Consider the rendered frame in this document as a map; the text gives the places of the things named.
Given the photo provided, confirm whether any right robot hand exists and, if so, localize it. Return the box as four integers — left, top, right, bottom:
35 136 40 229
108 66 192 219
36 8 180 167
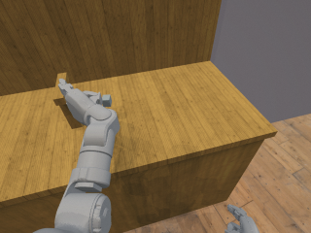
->
225 204 259 233

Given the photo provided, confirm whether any left robot upper arm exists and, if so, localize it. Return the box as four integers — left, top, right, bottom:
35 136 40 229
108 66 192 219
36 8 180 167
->
33 192 112 233

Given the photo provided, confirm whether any left robot hand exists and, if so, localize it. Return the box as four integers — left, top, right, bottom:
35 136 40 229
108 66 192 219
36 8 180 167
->
58 79 103 125

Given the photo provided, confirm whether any counter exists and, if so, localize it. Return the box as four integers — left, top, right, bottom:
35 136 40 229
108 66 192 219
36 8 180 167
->
0 0 278 233

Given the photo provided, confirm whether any left robot forearm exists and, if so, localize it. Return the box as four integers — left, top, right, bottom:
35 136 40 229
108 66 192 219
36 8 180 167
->
54 104 121 228

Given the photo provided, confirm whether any tap lever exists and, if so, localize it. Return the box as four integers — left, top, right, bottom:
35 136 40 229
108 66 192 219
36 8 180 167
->
102 94 112 107

